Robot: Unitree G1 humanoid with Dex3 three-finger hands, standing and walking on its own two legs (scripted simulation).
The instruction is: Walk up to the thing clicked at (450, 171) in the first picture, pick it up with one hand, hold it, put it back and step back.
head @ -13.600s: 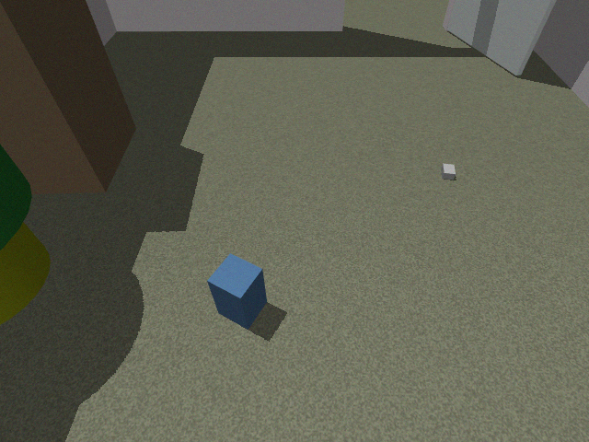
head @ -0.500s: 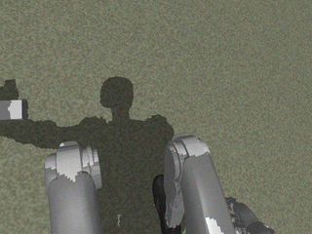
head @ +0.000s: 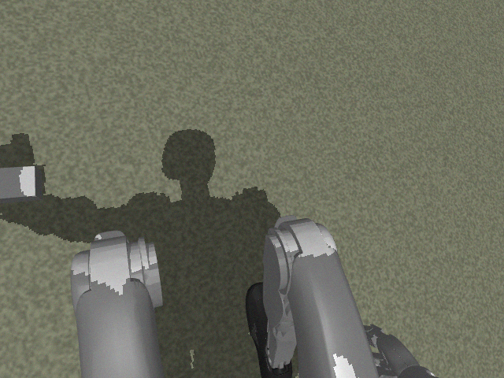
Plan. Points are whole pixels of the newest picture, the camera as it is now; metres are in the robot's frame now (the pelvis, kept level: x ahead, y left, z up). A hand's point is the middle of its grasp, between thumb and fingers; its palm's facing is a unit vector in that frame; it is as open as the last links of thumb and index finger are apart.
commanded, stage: rise first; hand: left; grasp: from above
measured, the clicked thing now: (14, 185) +0.42 +0.38 -0.29
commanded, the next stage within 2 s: approach in 0.62 s
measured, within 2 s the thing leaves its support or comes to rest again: neither
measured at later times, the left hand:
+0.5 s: hand out of the picture +0.37 +0.42 -0.14, palm faces -0.43 -0.12 -0.90, open 12.1 cm
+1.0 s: hand out of the picture +0.40 +0.38 -0.14, palm faces -0.42 -0.06 -0.91, open 11.9 cm
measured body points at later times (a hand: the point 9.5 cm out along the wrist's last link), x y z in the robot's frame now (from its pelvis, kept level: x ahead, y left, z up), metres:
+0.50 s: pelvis +0.00 +0.00 +0.00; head +0.22 +0.11 +0.38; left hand +0.39 +0.42 -0.09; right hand +0.12 -0.27 -0.10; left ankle +0.08 +0.14 -0.27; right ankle +0.10 -0.12 -0.27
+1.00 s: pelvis +0.00 +0.00 +0.01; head +0.21 +0.10 +0.39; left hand +0.42 +0.38 -0.09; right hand +0.12 -0.27 -0.10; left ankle +0.08 +0.14 -0.27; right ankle +0.10 -0.12 -0.27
